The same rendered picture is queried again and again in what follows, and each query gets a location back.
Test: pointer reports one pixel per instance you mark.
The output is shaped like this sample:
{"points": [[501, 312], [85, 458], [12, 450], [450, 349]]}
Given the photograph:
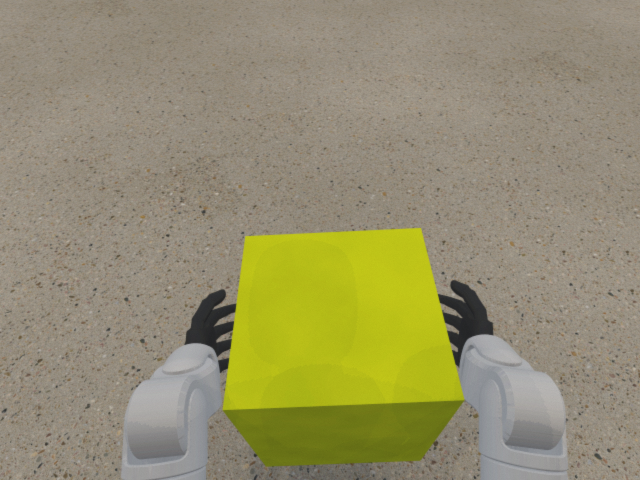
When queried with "carton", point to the carton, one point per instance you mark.
{"points": [[340, 352]]}

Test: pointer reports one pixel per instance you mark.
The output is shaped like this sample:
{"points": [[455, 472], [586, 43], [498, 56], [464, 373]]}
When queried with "right robot hand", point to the right robot hand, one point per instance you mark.
{"points": [[474, 319]]}

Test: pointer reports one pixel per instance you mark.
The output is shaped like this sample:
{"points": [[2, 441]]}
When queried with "left robot hand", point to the left robot hand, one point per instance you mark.
{"points": [[203, 330]]}

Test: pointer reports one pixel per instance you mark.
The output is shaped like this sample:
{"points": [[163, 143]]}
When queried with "robot left forearm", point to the robot left forearm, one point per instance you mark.
{"points": [[166, 421]]}

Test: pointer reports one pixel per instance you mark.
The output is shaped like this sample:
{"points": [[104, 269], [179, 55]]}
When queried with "robot right forearm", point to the robot right forearm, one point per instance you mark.
{"points": [[522, 417]]}

